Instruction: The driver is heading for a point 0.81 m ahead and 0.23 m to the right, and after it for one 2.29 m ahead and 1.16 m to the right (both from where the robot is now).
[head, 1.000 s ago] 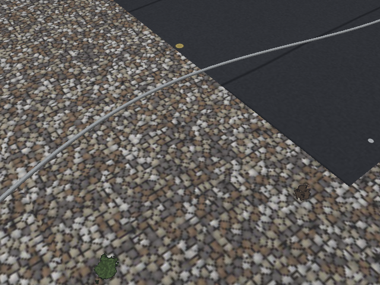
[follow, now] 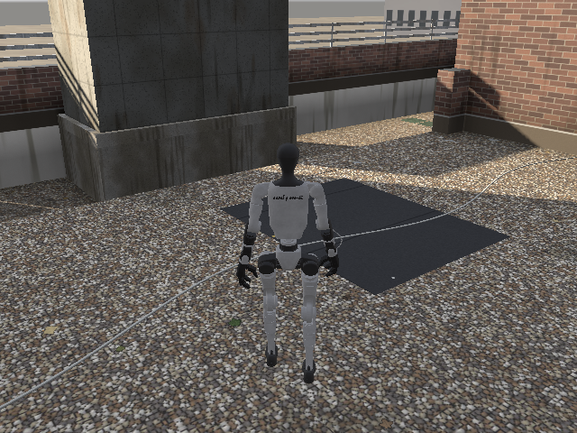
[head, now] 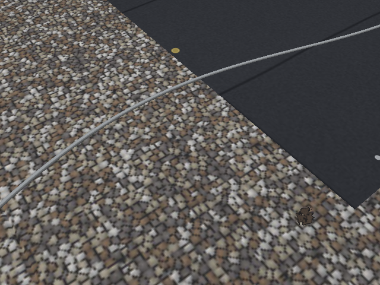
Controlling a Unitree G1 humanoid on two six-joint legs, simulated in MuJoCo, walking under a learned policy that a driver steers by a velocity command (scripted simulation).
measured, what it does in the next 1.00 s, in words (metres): walks ahead: right foot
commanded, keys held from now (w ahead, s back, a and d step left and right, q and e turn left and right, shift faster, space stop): w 0.98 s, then w+e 0.02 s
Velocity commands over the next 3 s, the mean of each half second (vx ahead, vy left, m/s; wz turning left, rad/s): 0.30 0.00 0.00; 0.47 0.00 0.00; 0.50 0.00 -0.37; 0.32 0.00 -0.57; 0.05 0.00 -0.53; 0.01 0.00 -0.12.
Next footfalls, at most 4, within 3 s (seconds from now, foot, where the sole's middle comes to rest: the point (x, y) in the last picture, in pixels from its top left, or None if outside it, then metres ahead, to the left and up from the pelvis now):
0.82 right None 0.47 -0.13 -0.77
1.36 left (174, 212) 0.77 0.09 -0.77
1.86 right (251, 178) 0.93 -0.22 -0.77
2.38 left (206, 156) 1.05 -0.04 -0.77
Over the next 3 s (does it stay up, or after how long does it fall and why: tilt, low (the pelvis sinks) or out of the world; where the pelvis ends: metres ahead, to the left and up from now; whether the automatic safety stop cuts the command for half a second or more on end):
stays up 0.89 -0.11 0.00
